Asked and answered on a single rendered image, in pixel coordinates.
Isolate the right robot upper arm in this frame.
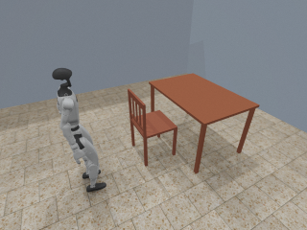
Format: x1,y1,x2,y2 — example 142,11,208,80
59,97,74,130

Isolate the robot foot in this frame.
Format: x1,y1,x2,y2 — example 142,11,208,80
83,170,101,179
86,182,106,193

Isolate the robot right foot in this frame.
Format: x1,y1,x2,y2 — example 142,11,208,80
86,182,106,193

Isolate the chair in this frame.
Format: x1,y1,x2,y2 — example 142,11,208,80
128,88,177,167

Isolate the table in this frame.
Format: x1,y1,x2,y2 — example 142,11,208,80
149,73,260,173

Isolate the robot left foot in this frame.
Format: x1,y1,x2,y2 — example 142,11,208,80
83,170,101,179

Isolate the robot right forearm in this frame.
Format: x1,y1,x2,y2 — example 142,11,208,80
62,125,80,151

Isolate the robot right hand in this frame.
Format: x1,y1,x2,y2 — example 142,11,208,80
73,149,87,165

